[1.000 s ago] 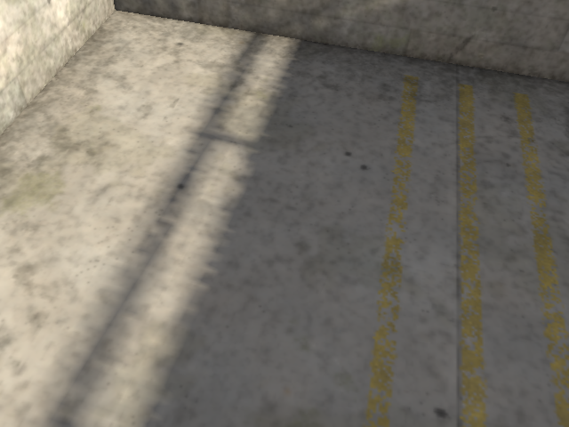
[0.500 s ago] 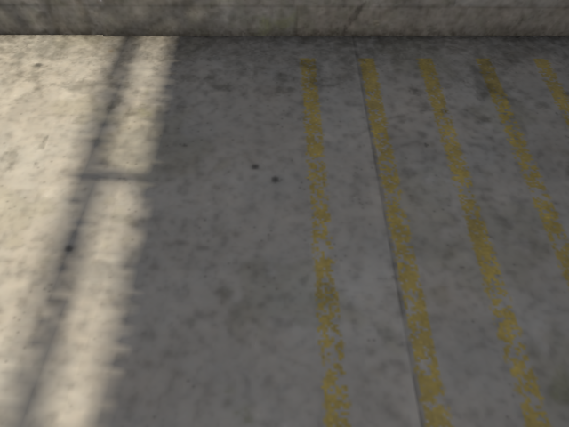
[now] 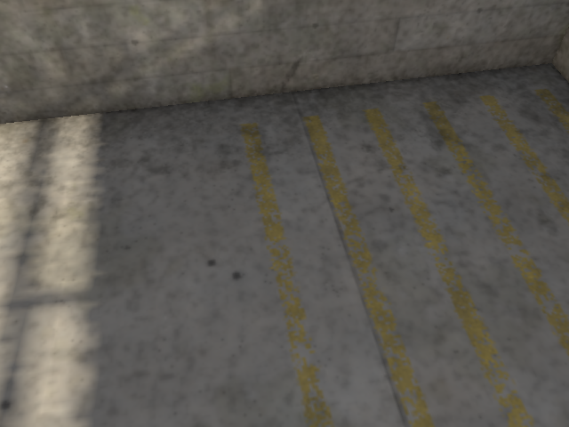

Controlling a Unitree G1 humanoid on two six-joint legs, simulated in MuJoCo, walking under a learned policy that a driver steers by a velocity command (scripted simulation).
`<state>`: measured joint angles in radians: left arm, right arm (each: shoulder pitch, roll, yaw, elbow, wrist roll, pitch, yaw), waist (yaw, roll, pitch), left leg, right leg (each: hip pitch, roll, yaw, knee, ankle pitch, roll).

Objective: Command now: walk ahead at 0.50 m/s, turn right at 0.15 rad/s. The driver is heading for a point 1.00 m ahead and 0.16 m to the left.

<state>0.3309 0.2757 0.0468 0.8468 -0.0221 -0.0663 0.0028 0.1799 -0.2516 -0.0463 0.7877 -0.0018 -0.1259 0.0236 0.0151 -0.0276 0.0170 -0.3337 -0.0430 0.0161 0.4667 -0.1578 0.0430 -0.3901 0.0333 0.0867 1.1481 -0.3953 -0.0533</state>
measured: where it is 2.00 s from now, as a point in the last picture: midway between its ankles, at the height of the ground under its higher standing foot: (240, 268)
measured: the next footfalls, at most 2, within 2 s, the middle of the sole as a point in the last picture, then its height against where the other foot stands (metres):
right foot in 0.40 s outside the picture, level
left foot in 0.94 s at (242, 366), level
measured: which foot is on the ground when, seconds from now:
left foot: down 0.00-0.42, up 0.44-0.92, down 0.94-1.00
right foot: up 0.00-0.38, down 0.40-0.96, up 0.98-1.00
